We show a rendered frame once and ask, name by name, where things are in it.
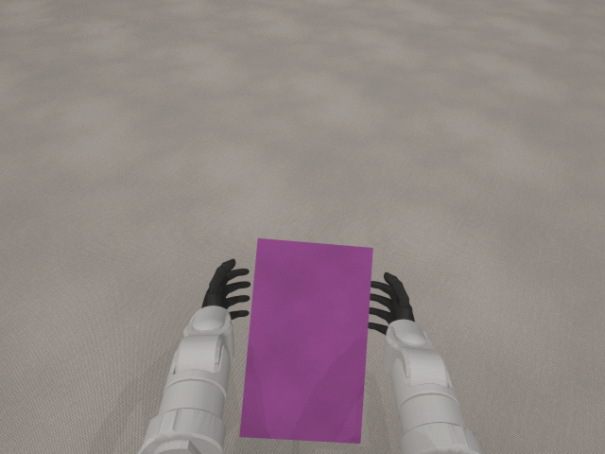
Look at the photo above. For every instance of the carton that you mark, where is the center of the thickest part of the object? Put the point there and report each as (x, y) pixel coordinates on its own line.
(306, 360)

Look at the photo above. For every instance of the robot right hand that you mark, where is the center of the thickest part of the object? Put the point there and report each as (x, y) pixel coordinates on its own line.
(398, 305)

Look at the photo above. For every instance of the robot left forearm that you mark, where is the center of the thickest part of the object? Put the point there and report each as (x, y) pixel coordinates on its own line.
(190, 416)

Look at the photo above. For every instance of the robot right forearm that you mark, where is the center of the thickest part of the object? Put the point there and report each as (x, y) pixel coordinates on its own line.
(425, 398)

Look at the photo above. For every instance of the robot left hand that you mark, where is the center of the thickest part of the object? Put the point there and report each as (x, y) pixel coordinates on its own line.
(218, 289)

